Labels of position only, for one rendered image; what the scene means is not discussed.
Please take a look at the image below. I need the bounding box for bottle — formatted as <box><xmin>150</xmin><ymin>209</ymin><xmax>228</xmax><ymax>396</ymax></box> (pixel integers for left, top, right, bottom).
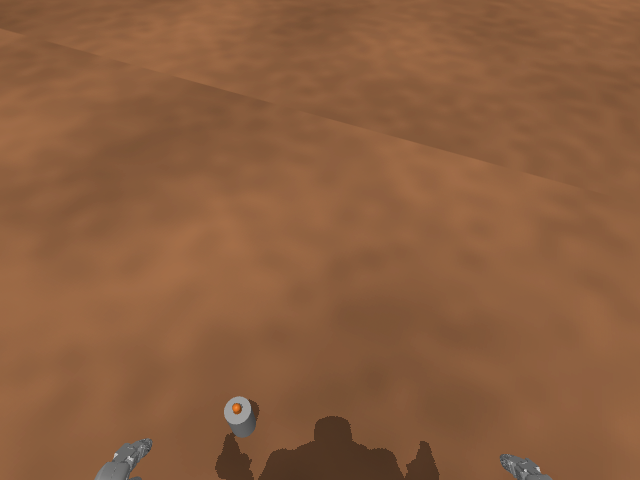
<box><xmin>224</xmin><ymin>396</ymin><xmax>256</xmax><ymax>438</ymax></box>

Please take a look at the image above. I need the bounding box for left robot hand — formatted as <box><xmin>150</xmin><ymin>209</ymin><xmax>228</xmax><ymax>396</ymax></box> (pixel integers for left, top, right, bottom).
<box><xmin>94</xmin><ymin>438</ymin><xmax>152</xmax><ymax>480</ymax></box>

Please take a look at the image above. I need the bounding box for right robot hand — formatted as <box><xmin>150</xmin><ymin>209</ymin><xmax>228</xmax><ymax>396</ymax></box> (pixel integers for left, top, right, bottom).
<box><xmin>500</xmin><ymin>454</ymin><xmax>553</xmax><ymax>480</ymax></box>

